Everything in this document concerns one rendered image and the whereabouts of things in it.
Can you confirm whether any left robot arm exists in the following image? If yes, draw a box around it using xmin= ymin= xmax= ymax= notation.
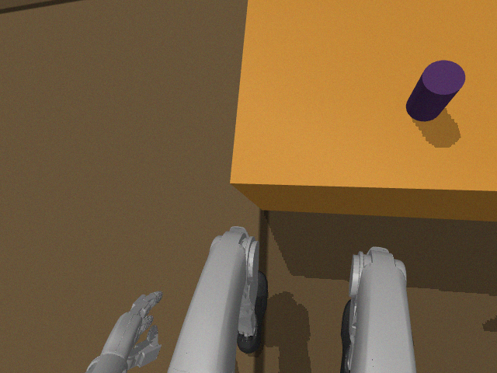
xmin=86 ymin=354 xmax=128 ymax=373

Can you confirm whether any can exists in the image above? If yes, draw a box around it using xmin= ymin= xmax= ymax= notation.
xmin=406 ymin=61 xmax=465 ymax=121

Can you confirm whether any left robot foot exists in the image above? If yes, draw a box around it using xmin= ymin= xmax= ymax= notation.
xmin=237 ymin=270 xmax=268 ymax=354

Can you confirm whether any left robot hand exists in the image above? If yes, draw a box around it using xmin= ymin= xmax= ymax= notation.
xmin=100 ymin=291 xmax=163 ymax=370

